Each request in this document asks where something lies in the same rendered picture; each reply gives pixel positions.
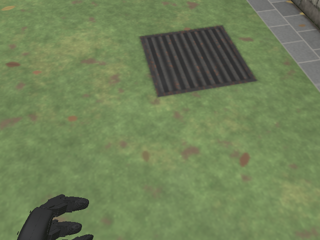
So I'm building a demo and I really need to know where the left robot hand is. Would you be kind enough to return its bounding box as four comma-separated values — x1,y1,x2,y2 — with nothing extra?
17,194,94,240

